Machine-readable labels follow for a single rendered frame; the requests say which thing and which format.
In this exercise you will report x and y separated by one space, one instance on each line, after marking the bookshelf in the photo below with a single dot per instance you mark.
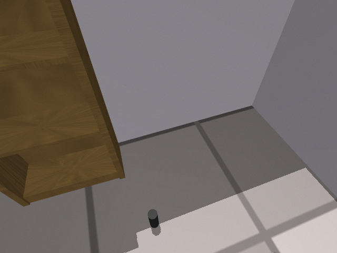
56 135

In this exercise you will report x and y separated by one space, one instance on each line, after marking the can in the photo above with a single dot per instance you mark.
153 218

